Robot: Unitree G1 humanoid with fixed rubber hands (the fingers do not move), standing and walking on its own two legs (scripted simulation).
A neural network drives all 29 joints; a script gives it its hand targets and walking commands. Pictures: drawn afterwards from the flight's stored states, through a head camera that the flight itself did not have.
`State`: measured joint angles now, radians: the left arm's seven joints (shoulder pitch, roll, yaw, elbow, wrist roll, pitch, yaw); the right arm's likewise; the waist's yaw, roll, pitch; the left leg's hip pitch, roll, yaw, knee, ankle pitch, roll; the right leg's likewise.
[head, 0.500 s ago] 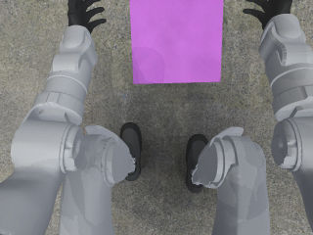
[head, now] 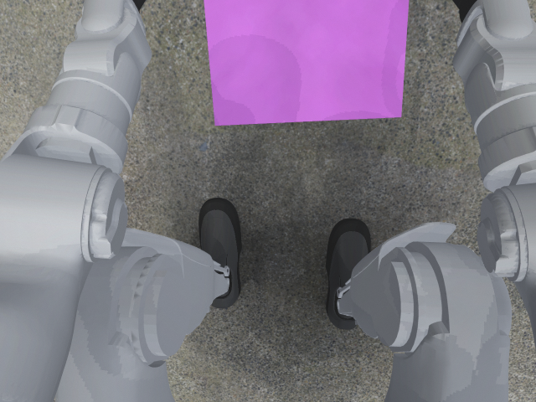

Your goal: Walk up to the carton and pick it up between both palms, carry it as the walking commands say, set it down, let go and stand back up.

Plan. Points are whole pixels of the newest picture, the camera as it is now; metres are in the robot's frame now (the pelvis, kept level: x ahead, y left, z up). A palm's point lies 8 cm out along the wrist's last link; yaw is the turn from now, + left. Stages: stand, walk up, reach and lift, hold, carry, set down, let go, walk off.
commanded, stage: reach and lift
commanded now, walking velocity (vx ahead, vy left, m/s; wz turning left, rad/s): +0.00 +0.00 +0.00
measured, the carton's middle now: out of the picture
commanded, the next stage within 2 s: none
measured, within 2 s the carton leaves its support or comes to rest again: leaves its support in 1.38 s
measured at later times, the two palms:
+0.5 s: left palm out of the picture +0.54 +0.15 -0.18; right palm out of the picture +0.54 -0.17 -0.19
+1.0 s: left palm out of the picture +0.54 +0.13 -0.18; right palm out of the picture +0.54 -0.17 -0.19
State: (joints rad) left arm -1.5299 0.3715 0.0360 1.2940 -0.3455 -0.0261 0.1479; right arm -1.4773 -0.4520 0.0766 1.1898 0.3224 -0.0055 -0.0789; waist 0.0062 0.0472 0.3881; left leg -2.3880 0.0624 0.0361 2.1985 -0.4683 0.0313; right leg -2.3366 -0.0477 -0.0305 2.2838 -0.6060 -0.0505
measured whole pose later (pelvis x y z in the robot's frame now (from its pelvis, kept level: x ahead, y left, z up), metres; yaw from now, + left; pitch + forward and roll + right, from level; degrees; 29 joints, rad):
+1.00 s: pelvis +0.00 +0.00 +0.01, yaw -2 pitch +35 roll +2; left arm -1.59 0.28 0.13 1.34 -0.20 -0.01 0.15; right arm -1.58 -0.36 0.04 1.29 0.21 0.04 -0.09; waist 0.01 0.02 0.44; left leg -2.32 0.02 0.01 2.20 -0.49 -0.01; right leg -2.29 -0.01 -0.02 2.27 -0.60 -0.04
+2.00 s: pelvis +0.00 +0.01 +0.03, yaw -3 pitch +40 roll +2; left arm -1.30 0.09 0.43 0.83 0.05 0.24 0.14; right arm -1.39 -0.26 -0.17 1.01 -0.03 0.25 -0.08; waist 0.04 0.02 0.18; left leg -2.29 -0.04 -0.02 2.12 -0.53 -0.05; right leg -2.28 0.04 0.01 2.17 -0.59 0.00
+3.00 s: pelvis +0.01 +0.02 +0.12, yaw -5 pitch +45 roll +1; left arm -1.02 -0.11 0.53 0.61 0.19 0.33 0.24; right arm -1.12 -0.07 -0.33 0.81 -0.21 0.37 -0.11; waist 0.06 0.01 -0.16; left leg -2.13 -0.05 -0.03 1.83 -0.50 -0.04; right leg -2.12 0.06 0.04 1.87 -0.54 0.02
